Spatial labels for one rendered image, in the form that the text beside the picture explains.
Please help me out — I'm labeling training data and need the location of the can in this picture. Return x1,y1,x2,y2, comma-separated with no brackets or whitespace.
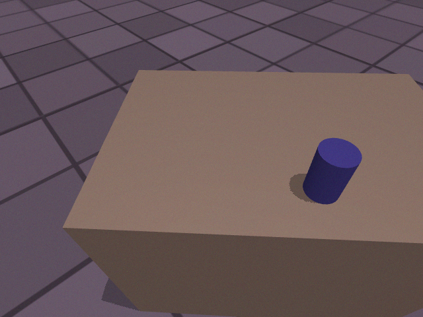
303,138,362,204

